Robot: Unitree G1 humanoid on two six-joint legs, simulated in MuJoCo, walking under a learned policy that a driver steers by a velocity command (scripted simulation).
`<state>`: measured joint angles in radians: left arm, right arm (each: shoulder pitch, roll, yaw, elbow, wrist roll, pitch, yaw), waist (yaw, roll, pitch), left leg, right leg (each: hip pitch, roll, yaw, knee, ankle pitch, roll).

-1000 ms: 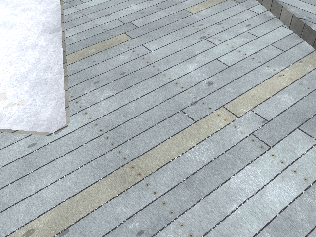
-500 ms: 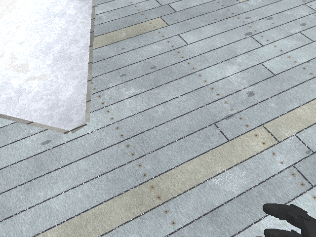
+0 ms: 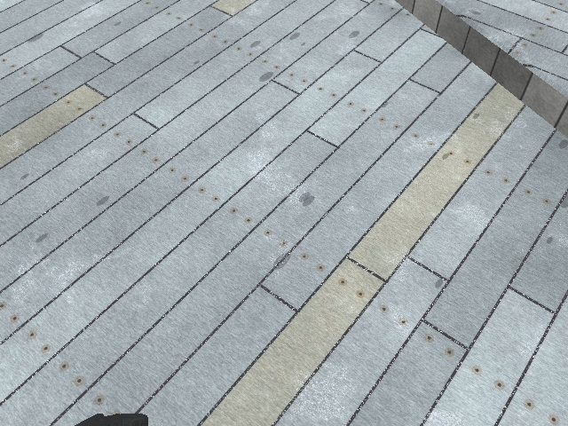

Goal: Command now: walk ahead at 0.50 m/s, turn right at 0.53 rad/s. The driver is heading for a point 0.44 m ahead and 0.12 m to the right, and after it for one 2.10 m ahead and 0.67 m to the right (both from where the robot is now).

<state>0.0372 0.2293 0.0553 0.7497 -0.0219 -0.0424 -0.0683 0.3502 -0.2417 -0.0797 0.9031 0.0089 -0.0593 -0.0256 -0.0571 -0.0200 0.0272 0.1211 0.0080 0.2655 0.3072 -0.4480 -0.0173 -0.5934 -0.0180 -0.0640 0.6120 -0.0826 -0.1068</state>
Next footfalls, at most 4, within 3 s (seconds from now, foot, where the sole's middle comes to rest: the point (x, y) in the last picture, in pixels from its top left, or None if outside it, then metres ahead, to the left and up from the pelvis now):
0.02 right None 0.19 -0.09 -0.76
0.48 left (256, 411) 0.49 0.07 -0.76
0.94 right None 0.38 -0.17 -0.76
1.26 left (267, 405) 0.50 0.04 -0.76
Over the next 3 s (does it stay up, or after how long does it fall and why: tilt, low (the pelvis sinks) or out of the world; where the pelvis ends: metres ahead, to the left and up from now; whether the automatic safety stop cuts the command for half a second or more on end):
stays up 0.52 -0.13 0.01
